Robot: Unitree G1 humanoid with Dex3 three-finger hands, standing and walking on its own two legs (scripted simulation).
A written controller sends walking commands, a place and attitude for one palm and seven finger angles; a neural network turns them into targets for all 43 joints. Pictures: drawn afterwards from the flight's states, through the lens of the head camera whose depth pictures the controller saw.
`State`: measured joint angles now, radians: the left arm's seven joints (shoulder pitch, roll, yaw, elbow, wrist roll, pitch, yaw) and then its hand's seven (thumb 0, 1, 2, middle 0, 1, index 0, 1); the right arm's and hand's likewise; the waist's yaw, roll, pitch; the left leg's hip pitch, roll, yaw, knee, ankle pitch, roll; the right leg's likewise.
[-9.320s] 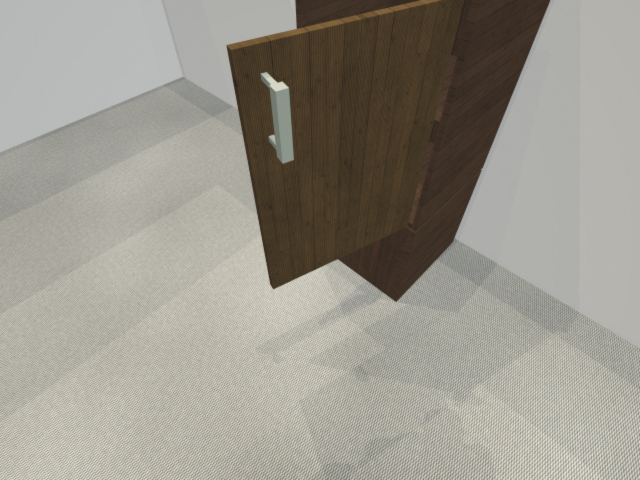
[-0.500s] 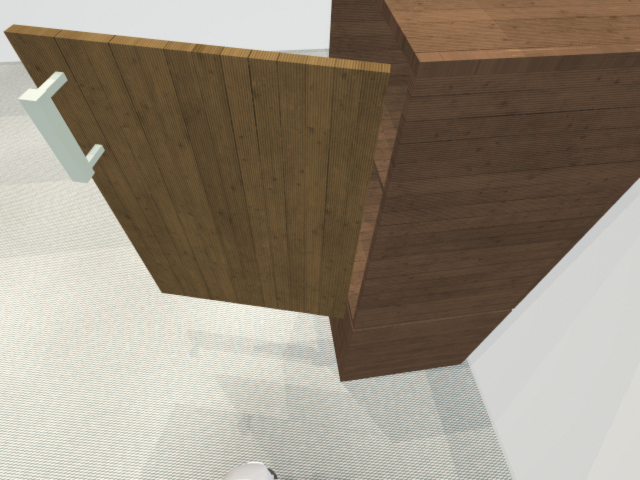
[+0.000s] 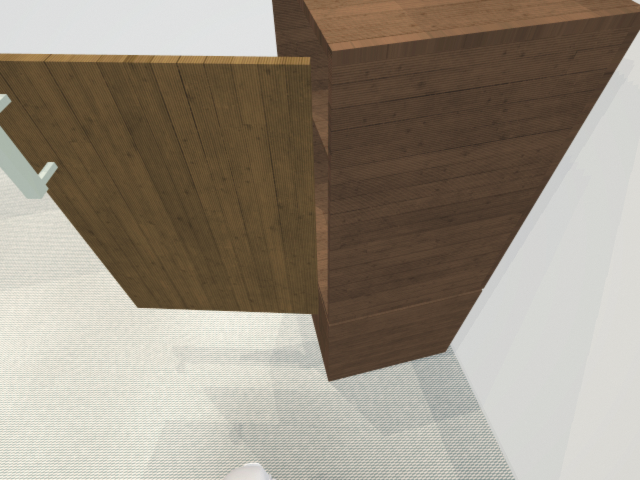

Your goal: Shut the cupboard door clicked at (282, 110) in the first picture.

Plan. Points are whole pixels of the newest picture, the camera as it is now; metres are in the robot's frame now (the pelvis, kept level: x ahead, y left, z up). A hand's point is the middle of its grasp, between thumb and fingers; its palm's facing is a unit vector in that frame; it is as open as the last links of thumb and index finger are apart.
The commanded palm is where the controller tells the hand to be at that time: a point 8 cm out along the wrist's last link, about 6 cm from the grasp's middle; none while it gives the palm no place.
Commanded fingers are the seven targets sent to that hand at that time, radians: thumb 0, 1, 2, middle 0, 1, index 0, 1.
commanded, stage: come to a stop and stand still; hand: left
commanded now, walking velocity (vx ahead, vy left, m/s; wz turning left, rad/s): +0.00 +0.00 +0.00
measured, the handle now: (18, 148) +0.48 +0.42 +0.15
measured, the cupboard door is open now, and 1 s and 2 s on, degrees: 74 74 74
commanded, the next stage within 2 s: look again from close up in 0.66 s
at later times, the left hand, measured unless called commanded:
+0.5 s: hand out of the picture +0.01 +0.14 -0.16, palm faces +0.05 -0.98 -0.19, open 7.3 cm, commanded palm none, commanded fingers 0.00 0.90 0.90 -0.20 -0.30 -0.20 -0.30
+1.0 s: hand out of the picture +0.00 +0.14 -0.18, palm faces +0.03 -0.99 -0.15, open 7.3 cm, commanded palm none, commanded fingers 0.00 0.90 0.90 -0.20 -0.30 -0.20 -0.30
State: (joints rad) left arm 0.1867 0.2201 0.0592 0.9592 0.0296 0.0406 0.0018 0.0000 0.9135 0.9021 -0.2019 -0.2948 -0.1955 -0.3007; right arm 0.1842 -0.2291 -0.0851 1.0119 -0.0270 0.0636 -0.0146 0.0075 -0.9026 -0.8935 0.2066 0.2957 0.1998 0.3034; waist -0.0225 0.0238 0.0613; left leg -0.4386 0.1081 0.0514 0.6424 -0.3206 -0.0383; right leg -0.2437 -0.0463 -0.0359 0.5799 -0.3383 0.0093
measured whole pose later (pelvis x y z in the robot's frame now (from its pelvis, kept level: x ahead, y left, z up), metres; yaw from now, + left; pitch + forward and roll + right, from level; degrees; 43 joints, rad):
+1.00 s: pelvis +0.00 -0.02 +0.01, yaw +1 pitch -3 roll -1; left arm 0.31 0.14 -0.01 1.10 0.02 -0.02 0.05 0.01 0.92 0.90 -0.21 -0.30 -0.20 -0.30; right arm 0.26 -0.15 -0.01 1.05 -0.02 -0.01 -0.03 0.01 -0.92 -0.89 0.20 0.29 0.19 0.30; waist -0.01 -0.03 0.02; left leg -0.21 0.02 0.06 0.55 -0.30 0.02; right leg -0.15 -0.01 -0.07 0.51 -0.32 -0.01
